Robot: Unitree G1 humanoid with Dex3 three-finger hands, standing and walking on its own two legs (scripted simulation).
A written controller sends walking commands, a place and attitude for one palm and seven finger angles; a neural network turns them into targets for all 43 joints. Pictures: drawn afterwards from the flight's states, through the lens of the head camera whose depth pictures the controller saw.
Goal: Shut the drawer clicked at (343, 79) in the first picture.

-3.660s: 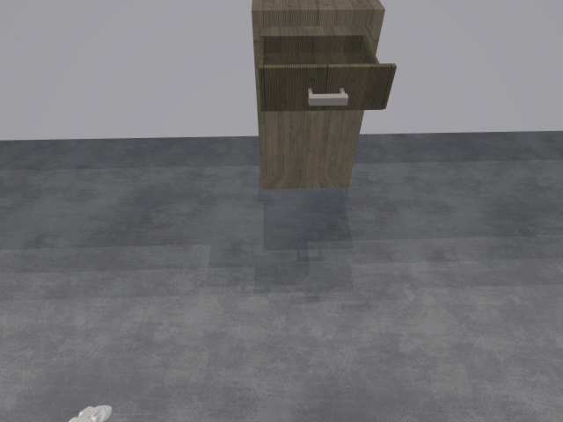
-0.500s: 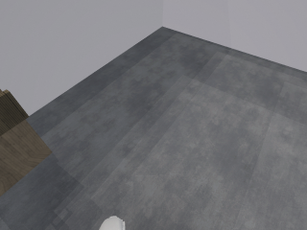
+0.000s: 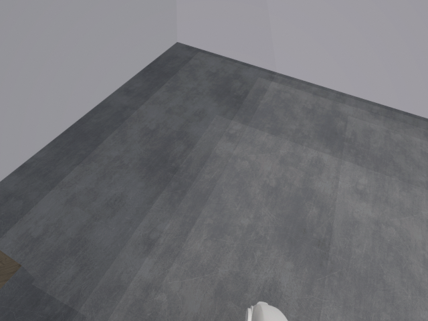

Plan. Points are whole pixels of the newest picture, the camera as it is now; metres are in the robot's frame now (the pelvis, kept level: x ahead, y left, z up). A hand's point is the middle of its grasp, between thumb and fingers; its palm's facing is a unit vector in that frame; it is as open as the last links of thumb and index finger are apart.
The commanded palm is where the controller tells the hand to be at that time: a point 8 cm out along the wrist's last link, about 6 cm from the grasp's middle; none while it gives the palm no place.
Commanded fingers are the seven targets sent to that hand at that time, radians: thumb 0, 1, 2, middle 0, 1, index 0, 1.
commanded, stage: turn to face it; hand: left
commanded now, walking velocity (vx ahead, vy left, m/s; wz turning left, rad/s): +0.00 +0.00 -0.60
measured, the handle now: out of the picture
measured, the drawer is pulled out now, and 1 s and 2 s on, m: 0.30 0.30 0.30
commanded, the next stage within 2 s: none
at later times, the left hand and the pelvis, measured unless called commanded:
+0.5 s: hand (142, 314) +0.16 +0.16 -0.18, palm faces +0.12 -0.98 -0.13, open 7.4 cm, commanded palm none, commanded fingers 0.00 0.90 0.90 -0.20 -0.30 -0.20 -0.30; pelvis +0.05 -0.01 -0.02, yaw +7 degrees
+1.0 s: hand out of the picture +0.03 +0.22 -0.17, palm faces +0.42 -0.86 -0.28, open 7.4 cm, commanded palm none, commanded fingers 0.00 0.90 0.90 -0.20 -0.30 -0.20 -0.30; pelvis +0.03 -0.02 -0.01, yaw +23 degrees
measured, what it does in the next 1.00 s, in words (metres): steps on the spot, turning left: right foot, then left foot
